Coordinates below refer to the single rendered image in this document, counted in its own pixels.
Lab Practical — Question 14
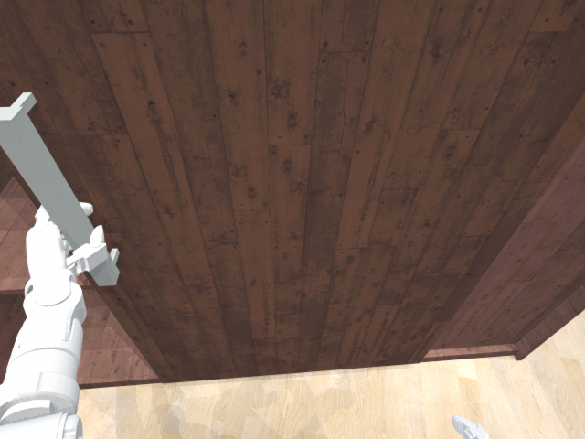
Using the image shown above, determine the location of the right robot hand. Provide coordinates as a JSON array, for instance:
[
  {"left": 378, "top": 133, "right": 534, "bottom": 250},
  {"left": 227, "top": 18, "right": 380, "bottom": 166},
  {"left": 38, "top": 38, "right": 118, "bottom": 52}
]
[{"left": 452, "top": 414, "right": 489, "bottom": 439}]

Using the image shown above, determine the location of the left robot upper arm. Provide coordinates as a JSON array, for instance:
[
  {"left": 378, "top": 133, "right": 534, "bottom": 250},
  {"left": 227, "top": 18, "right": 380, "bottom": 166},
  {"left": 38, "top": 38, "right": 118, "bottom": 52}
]
[{"left": 0, "top": 412, "right": 84, "bottom": 439}]

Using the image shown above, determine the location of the left robot hand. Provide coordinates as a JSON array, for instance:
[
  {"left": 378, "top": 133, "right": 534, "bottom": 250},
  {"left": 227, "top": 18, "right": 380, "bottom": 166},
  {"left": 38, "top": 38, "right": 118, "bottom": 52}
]
[{"left": 26, "top": 202, "right": 108, "bottom": 278}]

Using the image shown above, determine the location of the wardrobe door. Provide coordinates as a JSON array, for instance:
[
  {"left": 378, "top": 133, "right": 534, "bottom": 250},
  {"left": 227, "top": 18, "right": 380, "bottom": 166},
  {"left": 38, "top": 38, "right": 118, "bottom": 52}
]
[
  {"left": 430, "top": 135, "right": 585, "bottom": 350},
  {"left": 0, "top": 0, "right": 585, "bottom": 383}
]

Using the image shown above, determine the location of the handle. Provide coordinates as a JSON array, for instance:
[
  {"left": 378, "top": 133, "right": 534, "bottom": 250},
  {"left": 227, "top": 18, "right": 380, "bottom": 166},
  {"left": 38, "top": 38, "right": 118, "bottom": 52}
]
[{"left": 0, "top": 92, "right": 120, "bottom": 286}]

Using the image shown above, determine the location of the robot left forearm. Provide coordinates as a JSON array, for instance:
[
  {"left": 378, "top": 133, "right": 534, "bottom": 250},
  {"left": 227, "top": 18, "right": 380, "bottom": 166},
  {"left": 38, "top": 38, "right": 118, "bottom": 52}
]
[{"left": 0, "top": 268, "right": 87, "bottom": 426}]

